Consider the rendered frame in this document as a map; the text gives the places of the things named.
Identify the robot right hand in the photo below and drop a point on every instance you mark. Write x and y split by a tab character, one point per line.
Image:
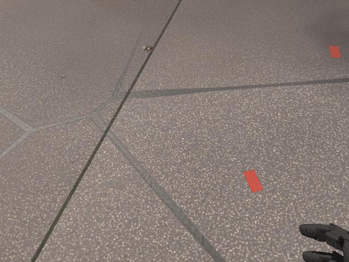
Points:
333	235

